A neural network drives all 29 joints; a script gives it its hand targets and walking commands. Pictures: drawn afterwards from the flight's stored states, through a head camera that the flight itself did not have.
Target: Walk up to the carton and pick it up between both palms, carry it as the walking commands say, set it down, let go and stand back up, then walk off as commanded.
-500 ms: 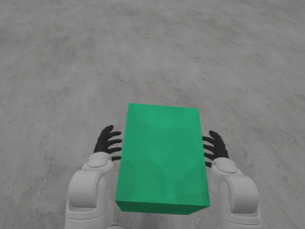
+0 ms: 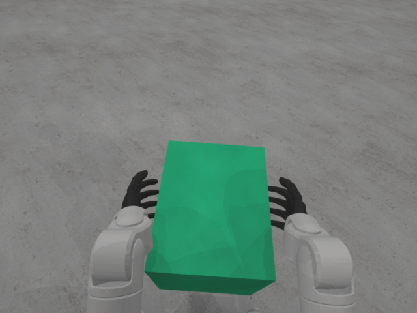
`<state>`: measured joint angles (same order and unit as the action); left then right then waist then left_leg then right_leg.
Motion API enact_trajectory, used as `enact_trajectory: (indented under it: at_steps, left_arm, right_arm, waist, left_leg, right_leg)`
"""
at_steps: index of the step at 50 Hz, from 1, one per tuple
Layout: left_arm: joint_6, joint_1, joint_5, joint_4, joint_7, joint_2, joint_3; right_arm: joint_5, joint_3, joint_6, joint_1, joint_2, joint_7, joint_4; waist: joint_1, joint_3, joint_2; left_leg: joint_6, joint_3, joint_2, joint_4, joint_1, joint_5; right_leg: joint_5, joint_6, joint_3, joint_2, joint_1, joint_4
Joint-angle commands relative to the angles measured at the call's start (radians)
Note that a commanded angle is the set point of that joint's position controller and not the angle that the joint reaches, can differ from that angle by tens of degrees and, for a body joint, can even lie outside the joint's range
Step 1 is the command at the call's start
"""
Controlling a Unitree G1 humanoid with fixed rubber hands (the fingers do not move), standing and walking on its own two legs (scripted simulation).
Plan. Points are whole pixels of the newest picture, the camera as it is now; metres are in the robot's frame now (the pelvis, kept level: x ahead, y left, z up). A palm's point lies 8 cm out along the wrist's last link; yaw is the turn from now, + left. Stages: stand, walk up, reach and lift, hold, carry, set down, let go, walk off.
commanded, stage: carry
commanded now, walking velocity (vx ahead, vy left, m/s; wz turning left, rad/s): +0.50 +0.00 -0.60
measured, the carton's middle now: (210, 220) +0.31 +0.00 +0.02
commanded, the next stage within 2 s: none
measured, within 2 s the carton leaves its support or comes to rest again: neither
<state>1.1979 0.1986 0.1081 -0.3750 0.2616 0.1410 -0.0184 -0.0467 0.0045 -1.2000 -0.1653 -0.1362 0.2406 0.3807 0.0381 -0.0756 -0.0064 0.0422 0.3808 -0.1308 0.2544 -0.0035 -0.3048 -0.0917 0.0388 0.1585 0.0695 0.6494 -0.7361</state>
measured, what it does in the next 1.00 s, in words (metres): walks ahead, turning right: right foot, then left foot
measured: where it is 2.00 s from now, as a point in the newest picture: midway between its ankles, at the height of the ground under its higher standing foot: (261, 188)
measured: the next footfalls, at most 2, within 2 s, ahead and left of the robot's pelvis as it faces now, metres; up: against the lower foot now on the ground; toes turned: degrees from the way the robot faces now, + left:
right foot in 0.14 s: +0.29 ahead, -0.10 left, +0.00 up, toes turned -10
left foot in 0.58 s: +0.62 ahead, +0.03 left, +0.00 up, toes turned -9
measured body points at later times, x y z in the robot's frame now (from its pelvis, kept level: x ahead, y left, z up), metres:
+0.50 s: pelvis +0.35 -0.04 +0.00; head +0.38 -0.05 +0.44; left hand +0.67 +0.02 +0.08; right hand +0.60 -0.25 +0.08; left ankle +0.50 +0.08 -0.71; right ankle +0.25 -0.09 -0.75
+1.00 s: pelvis +0.66 -0.12 +0.00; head +0.67 -0.10 +0.45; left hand +0.98 -0.15 +0.09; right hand +0.82 -0.38 +0.10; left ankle +0.58 +0.04 -0.75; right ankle +0.70 -0.30 -0.70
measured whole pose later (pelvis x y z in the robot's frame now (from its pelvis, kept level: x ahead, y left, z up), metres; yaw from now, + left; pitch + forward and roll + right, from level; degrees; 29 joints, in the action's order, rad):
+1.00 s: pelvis +0.66 -0.12 +0.00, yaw -33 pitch +3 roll -4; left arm 1.22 0.19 0.11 -0.38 0.26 0.14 -0.02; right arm -0.05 0.00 -1.22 -0.17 -0.14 0.24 0.38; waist 0.02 -0.08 -0.01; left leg 0.08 0.40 -0.16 0.22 -0.10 -0.33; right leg -0.05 0.05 0.19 0.06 0.62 -0.71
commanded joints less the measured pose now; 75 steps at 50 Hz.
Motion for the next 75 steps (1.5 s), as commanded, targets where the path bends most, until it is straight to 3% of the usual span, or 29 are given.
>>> enact_trajectory:
  at_steps: [1, 5, 6, 7, 8, 9, 10, 12, 15, 18, 21, 26, 29, 30, 31, 32, 34, 36, 40, 49, 53, 55, 56, 57, 58, 60, 63, 69, 75]
  left_arm:
    - [0.000, 0.283, -0.331, -0.053, -0.224, 0.996, 0.527]
    - [0.014, 0.316, -0.341, -0.057, -0.224, 0.963, 0.535]
    - [0.018, 0.326, -0.345, -0.055, -0.224, 0.964, 0.534]
    - [0.020, 0.318, -0.353, -0.054, -0.225, 0.961, 0.532]
    - [0.021, 0.326, -0.359, -0.056, -0.226, 0.958, 0.526]
    - [0.022, 0.320, -0.353, -0.030, -0.226, 0.944, 0.517]
    - [0.019, 0.343, -0.379, -0.049, -0.230, 0.976, 0.548]
    - [-0.003, 0.345, -0.386, -0.044, -0.244, 1.060, 0.559]
    - [-0.040, 0.360, -0.397, -0.067, -0.260, 1.140, 0.570]
    - [-0.058, 0.318, -0.391, -0.098, -0.267, 1.094, 0.573]
    - [-0.056, 0.259, -0.368, -0.097, -0.265, 1.024, 0.546]
    - [-0.032, 0.223, -0.335, -0.101, -0.249, 0.933, 0.517]
    - [-0.010, 0.247, -0.332, -0.112, -0.238, 0.891, 0.517]
    - [0.000, 0.268, -0.334, -0.109, -0.238, 0.876, 0.523]
    - [0.008, 0.303, -0.357, -0.147, -0.242, 0.891, 0.546]
    - [0.015, 0.326, -0.364, -0.130, -0.242, 0.893, 0.545]
    - [0.016, 0.360, -0.384, -0.112, -0.256, 0.962, 0.563]
    - [0.007, 0.353, -0.368, -0.076, -0.260, 1.008, 0.547]
    - [-0.008, 0.305, -0.333, -0.051, -0.242, 1.024, 0.523]
    - [0.013, 0.293, -0.337, -0.059, -0.230, 1.003, 0.529]
    - [0.023, 0.326, -0.350, -0.079, -0.229, 0.974, 0.538]
    - [0.026, 0.331, -0.359, -0.076, -0.230, 0.967, 0.536]
    - [0.026, 0.343, -0.363, -0.078, -0.233, 0.961, 0.533]
    - [0.027, 0.351, -0.374, -0.068, -0.233, 0.956, 0.530]
    - [0.026, 0.358, -0.386, -0.066, -0.235, 0.964, 0.551]
    - [0.005, 0.341, -0.389, -0.053, -0.248, 1.047, 0.557]
    - [-0.033, 0.343, -0.393, -0.070, -0.262, 1.127, 0.560]
    - [-0.055, 0.241, -0.346, -0.108, -0.264, 1.013, 0.520]
    - [-0.023, 0.237, -0.322, -0.108, -0.255, 0.941, 0.492]
  right_arm:
    - [0.317, -0.492, 0.021, -0.362, -0.962, -0.226, 0.100]
    - [0.299, -0.461, 0.010, -0.343, -0.925, -0.217, 0.097]
    - [0.294, -0.451, 0.008, -0.335, -0.918, -0.214, 0.090]
    - [0.292, -0.437, 0.007, -0.358, -0.906, -0.211, 0.086]
    - [0.287, -0.436, 0.003, -0.385, -0.907, -0.204, 0.080]
    - [0.253, -0.445, -0.007, -0.308, -0.892, -0.205, 0.062]
    - [0.252, -0.444, -0.001, -0.309, -0.923, -0.204, 0.043]
    - [0.282, -0.480, 0.024, -0.360, -1.015, -0.217, 0.058]
    - [0.298, -0.490, 0.071, -0.370, -1.094, -0.231, 0.072]
    - [0.291, -0.506, 0.094, -0.338, -1.084, -0.226, 0.088]
    - [0.291, -0.523, 0.088, -0.332, -1.042, -0.218, 0.107]
    - [0.301, -0.540, 0.050, -0.354, -0.982, -0.213, 0.119]
    - [0.300, -0.514, 0.027, -0.323, -0.949, -0.206, 0.095]
    - [0.286, -0.493, 0.021, -0.312, -0.925, -0.201, 0.072]
    - [0.280, -0.472, 0.024, -0.307, -0.924, -0.197, 0.037]
    - [0.281, -0.471, 0.023, -0.299, -0.947, -0.192, 0.036]
    - [0.275, -0.469, 0.032, -0.326, -1.001, -0.199, 0.039]
    - [0.296, -0.487, 0.039, -0.363, -1.048, -0.212, 0.051]
    - [0.326, -0.507, 0.036, -0.382, -1.049, -0.224, 0.071]
    - [0.321, -0.485, 0.012, -0.365, -0.981, -0.221, 0.089]
    - [0.305, -0.458, 0.004, -0.338, -0.945, -0.214, 0.091]
    - [0.297, -0.439, 0.004, -0.345, -0.930, -0.208, 0.084]
    - [0.293, -0.433, 0.005, -0.390, -0.923, -0.204, 0.082]
    - [0.265, -0.445, -0.004, -0.321, -0.920, -0.205, 0.080]
    - [0.254, -0.447, -0.001, -0.306, -0.929, -0.203, 0.053]
    - [0.280, -0.487, 0.023, -0.352, -1.018, -0.212, 0.071]
    - [0.296, -0.498, 0.067, -0.368, -1.090, -0.226, 0.089]
    - [0.303, -0.545, 0.075, -0.352, -1.049, -0.216, 0.133]
    - [0.303, -0.549, 0.026, -0.355, -0.993, -0.213, 0.119]
  waist:
    - [-0.024, -0.090, -0.150]
    - [-0.031, -0.165, -0.231]
    - [-0.050, -0.214, -0.228]
    - [-0.083, -0.278, -0.189]
    - [-0.090, -0.245, -0.091]
    - [-0.067, -0.299, 0.200]
    - [-0.058, -0.340, 0.126]
    - [-0.054, -0.345, 0.030]
    - [-0.054, -0.349, 0.032]
    - [-0.056, -0.323, 0.048]
    - [-0.057, -0.290, 0.112]
    - [-0.068, -0.197, 0.152]
    - [-0.018, -0.311, 0.069]
    - [0.002, -0.375, -0.042]
    - [-0.010, -0.403, -0.342]
    - [-0.019, -0.409, -0.265]
    - [-0.013, -0.289, -0.086]
    - [-0.013, -0.231, -0.105]
    - [-0.006, -0.206, -0.125]
    - [-0.021, -0.072, -0.172]
    - [-0.028, -0.159, -0.266]
    - [-0.076, -0.264, -0.220]
    - [-0.097, -0.232, -0.126]
    - [-0.070, -0.270, 0.172]
    - [-0.058, -0.344, 0.127]
    - [-0.052, -0.337, 0.010]
    - [-0.053, -0.348, 0.034]
    - [-0.057, -0.314, 0.128]
    - [-0.058, -0.243, 0.129]
  left_leg:
    - [-0.035, -0.029, -0.205, -0.039, -0.111, 0.589]
    - [0.020, 0.032, -0.197, 0.239, -0.181, 1.066]
    - [0.042, 0.056, -0.181, 0.422, -0.155, 1.079]
    - [0.065, 0.042, -0.147, 0.660, -0.022, 0.921]
    - [0.071, -0.025, -0.098, 0.865, 0.275, 0.388]
    - [0.106, -0.140, 0.055, 1.107, 0.673, -0.225]
    - [0.092, -0.337, 0.035, 1.184, 0.758, -0.272]
    - [0.065, -0.393, -0.019, 1.075, 0.710, -0.163]
    - [0.065, -0.353, -0.029, 0.834, 0.600, -0.087]
    - [0.070, -0.318, 0.006, 0.643, 0.607, -0.045]
    - [0.072, -0.280, 0.037, 0.482, 0.593, 0.118]
    - [0.056, -0.223, 0.078, 0.300, 0.511, 0.181]
    - [0.035, -0.163, 0.094, 0.124, 0.021, 0.229]
    - [-0.008, -0.363, -0.086, 0.086, -0.189, 0.115]
    - [-0.135, -0.817, -0.361, -0.007, -0.340, 0.159]
    - [-0.171, -0.784, -0.384, 0.005, -0.268, 0.133]
    - [-0.141, -0.599, -0.335, -0.039, -0.099, 0.150]
    - [-0.112, -0.436, -0.281, -0.086, -0.025, 0.140]
    - [-0.111, -0.314, -0.275, -0.131, -0.093, 0.175]
    - [-0.032, -0.014, -0.216, -0.046, -0.161, 0.634]
    - [0.029, 0.046, -0.210, 0.211, -0.220, 1.126]
    - [0.071, 0.057, -0.163, 0.611, -0.099, 1.021]
    - [0.072, -0.018, -0.125, 0.842, 0.200, 0.523]
    - [0.110, -0.099, 0.038, 1.097, 0.638, -0.184]
    - [0.103, -0.321, 0.037, 1.200, 0.754, -0.269]
    - [0.059, -0.396, -0.024, 1.071, 0.689, -0.145]
    - [0.053, -0.340, -0.021, 0.844, 0.571, -0.080]
    - [0.033, -0.251, 0.071, 0.488, 0.566, 0.136]
    - [-0.006, -0.184, 0.098, 0.186, 0.347, 0.370]
  right_leg:
    - [0.056, 0.016, 0.068, -0.034, -0.033, 0.092]
    - [0.002, 0.044, 0.173, -0.177, -0.225, 0.179]
    - [0.019, 0.061, 0.175, -0.208, -0.352, 0.269]
    - [-0.007, 0.079, 0.132, -0.221, -0.552, 0.316]
    - [0.027, 0.114, -0.087, -0.089, -0.733, 0.305]
    - [0.167, 0.288, -0.667, 0.205, -0.974, 0.349]
    - [0.303, 0.312, -0.713, 0.248, -0.982, 0.378]
    - [0.454, 0.250, -0.557, 0.210, -0.878, 0.383]
    - [0.455, 0.201, -0.395, 0.160, -0.758, 0.421]
    - [0.434, 0.207, -0.362, 0.149, -0.726, 0.440]
    - [0.477, 0.168, -0.293, 0.091, -0.727, 0.430]
    - [0.552, 0.141, -0.272, 0.051, -0.682, 0.375]
    - [0.515, 0.071, -0.163, -0.030, -0.471, 0.083]
    - [0.292, 0.034, -0.110, -0.078, -0.277, -0.145]
    - [-0.255, -0.005, -0.066, -0.179, -0.004, -0.383]
    - [-0.344, 0.004, -0.163, -0.074, -0.015, -0.478]
    - [-0.259, 0.012, -0.183, 0.007, -0.028, -0.428]
    - [-0.213, 0.004, -0.138, 0.019, -0.049, -0.312]
    - [-0.107, -0.007, -0.071, 0.021, 0.014, -0.194]
    - [0.063, 0.018, 0.066, -0.024, -0.010, 0.064]
    - [0.001, 0.050, 0.174, -0.164, -0.225, 0.179]
    - [0.011, 0.079, 0.171, -0.226, -0.539, 0.346]
    - [-0.011, 0.109, -0.003, -0.128, -0.725, 0.343]
    - [0.199, 0.288, -0.568, 0.169, -1.000, 0.364]
    - [0.260, 0.334, -0.731, 0.268, -1.035, 0.424]
    - [0.495, 0.263, -0.535, 0.239, -0.897, 0.426]
    - [0.710, 0.200, -0.294, 0.174, -0.795, 0.417]
    - [0.884, 0.138, -0.138, 0.117, -0.806, 0.397]
    - [0.677, 0.076, -0.064, 0.059, -0.725, 0.270]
